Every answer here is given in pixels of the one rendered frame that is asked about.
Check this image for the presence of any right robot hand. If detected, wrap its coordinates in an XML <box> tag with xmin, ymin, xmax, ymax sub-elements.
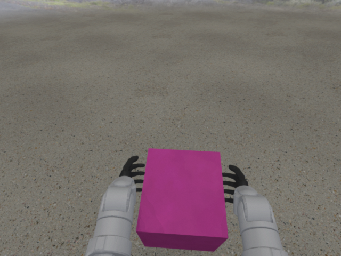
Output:
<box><xmin>222</xmin><ymin>165</ymin><xmax>248</xmax><ymax>203</ymax></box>

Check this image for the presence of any left robot hand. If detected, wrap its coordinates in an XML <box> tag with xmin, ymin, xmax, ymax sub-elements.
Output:
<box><xmin>119</xmin><ymin>156</ymin><xmax>145</xmax><ymax>192</ymax></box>

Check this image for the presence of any carton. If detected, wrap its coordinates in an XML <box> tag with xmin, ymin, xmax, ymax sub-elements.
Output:
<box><xmin>136</xmin><ymin>148</ymin><xmax>228</xmax><ymax>252</ymax></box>

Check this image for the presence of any robot right forearm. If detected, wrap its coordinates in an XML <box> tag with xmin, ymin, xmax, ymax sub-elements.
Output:
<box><xmin>233</xmin><ymin>186</ymin><xmax>289</xmax><ymax>256</ymax></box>

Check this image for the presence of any robot left forearm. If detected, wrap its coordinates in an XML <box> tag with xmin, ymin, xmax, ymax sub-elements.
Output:
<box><xmin>85</xmin><ymin>176</ymin><xmax>136</xmax><ymax>256</ymax></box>

